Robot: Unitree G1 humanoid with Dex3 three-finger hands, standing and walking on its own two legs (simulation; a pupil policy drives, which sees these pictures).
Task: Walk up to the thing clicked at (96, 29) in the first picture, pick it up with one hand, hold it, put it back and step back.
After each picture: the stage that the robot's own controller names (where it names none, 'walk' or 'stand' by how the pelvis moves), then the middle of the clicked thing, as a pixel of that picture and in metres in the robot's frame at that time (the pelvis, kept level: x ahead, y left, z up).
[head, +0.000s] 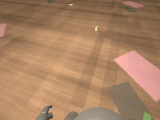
stand; (96, 28) +2.33 -0.12 -0.72
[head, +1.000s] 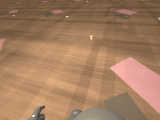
walk; (91, 37) +2.19 +0.15 -0.70
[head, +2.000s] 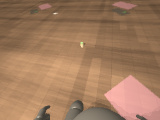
walk; (81, 44) +1.53 +0.32 -0.72
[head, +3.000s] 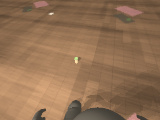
walk; (76, 60) +1.00 +0.32 -0.71
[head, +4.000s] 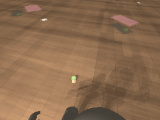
walk; (73, 79) +0.65 +0.20 -0.70
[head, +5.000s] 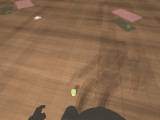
walk; (73, 92) +0.38 +0.17 -0.70
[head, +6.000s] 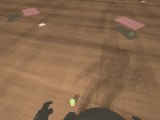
stand; (72, 102) +0.30 +0.19 -0.72
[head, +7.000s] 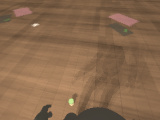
stand; (71, 102) +0.29 +0.21 -0.72
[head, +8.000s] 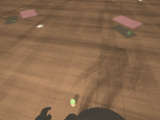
stand; (73, 102) +0.31 +0.20 -0.73
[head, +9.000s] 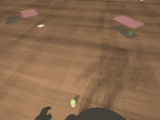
stand; (73, 103) +0.29 +0.19 -0.73
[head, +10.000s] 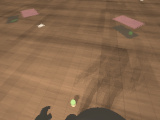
go down; (73, 103) +0.30 +0.19 -0.73
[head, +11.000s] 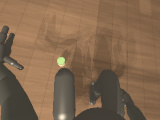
go down; (61, 62) +0.40 +0.20 -0.31
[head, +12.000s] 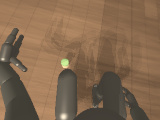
approach; (65, 63) +0.40 +0.19 -0.31
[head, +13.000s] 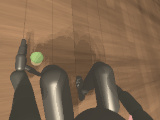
close in; (36, 59) +0.39 +0.23 -0.22
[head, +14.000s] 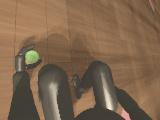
close; (31, 58) +0.39 +0.24 -0.22
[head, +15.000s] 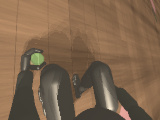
lift; (36, 60) +0.37 +0.22 -0.23
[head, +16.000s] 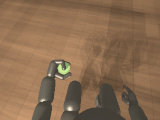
lift; (65, 71) +0.32 +0.18 -0.01
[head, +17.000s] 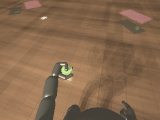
hold; (67, 74) +0.32 +0.17 +0.02
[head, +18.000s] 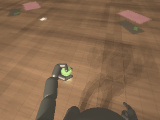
hold; (67, 75) +0.31 +0.17 +0.00
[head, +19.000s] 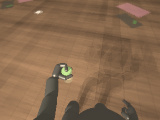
crouch; (67, 74) +0.33 +0.17 -0.03
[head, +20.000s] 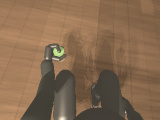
lower; (59, 54) +0.44 +0.19 -0.10
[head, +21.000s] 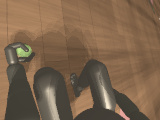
lower; (24, 54) +0.42 +0.25 -0.23
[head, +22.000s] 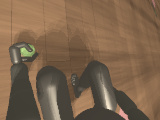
lower; (27, 53) +0.41 +0.25 -0.23
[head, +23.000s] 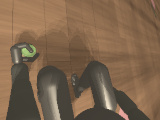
lower; (28, 53) +0.41 +0.25 -0.23
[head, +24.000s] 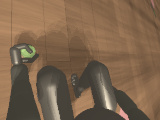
lower; (28, 54) +0.41 +0.25 -0.23
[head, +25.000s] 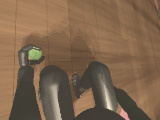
open; (34, 56) +0.40 +0.23 -0.23
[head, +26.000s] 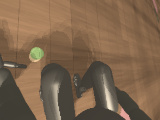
stand; (36, 55) +0.39 +0.23 -0.23
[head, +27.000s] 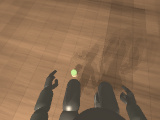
walk; (74, 73) +0.40 +0.16 -0.47
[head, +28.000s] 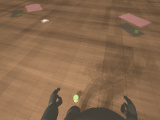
stand; (75, 98) +0.34 +0.14 -0.66
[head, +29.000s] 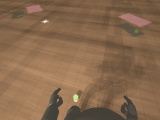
stand; (75, 98) +0.35 +0.15 -0.66
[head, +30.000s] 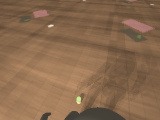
stand; (78, 100) +0.36 +0.13 -0.72
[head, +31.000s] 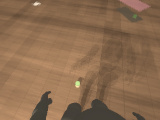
walk; (77, 84) +0.41 +0.10 -0.71
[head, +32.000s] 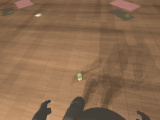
walk; (79, 77) +0.59 +0.17 -0.70
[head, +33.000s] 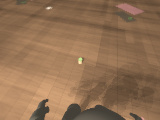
stand; (80, 61) +0.92 +0.17 -0.70
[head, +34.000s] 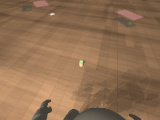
stand; (81, 63) +0.96 +0.16 -0.72
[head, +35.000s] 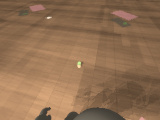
stand; (79, 64) +0.96 +0.19 -0.72
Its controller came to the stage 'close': yes
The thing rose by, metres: 0.71
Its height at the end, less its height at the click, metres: +0.00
